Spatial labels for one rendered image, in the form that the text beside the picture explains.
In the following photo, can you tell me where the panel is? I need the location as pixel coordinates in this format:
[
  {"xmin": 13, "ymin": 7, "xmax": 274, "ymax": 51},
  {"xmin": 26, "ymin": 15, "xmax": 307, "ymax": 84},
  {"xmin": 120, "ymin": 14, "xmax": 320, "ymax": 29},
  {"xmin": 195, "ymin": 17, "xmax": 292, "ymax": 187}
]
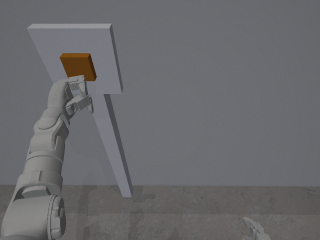
[{"xmin": 27, "ymin": 23, "xmax": 133, "ymax": 198}]

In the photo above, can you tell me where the robot left upper arm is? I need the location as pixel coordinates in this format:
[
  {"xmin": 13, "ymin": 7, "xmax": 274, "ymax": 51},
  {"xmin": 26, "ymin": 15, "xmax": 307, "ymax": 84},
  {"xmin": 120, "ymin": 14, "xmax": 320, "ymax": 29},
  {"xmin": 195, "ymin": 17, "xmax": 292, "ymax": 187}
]
[{"xmin": 0, "ymin": 195, "xmax": 66, "ymax": 240}]

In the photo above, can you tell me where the robot left hand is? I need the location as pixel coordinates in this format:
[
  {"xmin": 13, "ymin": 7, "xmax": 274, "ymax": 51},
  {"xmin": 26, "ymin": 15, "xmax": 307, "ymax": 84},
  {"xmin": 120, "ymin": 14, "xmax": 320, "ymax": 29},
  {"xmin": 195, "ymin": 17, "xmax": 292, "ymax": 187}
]
[{"xmin": 47, "ymin": 75, "xmax": 94, "ymax": 120}]

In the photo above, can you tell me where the robot right hand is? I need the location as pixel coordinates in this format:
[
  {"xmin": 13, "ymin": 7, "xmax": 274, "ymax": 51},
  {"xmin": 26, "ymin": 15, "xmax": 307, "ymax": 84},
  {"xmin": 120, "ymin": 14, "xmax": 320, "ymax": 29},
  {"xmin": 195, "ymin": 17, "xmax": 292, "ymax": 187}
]
[{"xmin": 242, "ymin": 217, "xmax": 272, "ymax": 240}]

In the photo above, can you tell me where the left robot forearm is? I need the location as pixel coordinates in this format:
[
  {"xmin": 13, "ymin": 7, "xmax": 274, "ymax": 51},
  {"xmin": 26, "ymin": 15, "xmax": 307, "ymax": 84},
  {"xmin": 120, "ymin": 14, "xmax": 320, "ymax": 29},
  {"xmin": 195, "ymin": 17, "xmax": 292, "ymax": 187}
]
[{"xmin": 1, "ymin": 108, "xmax": 70, "ymax": 237}]

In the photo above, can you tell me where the button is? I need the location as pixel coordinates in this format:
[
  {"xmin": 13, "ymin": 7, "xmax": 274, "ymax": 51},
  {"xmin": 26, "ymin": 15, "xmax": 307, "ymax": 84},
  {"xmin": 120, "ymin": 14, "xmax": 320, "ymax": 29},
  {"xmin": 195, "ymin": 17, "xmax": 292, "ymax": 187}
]
[{"xmin": 60, "ymin": 53, "xmax": 97, "ymax": 81}]

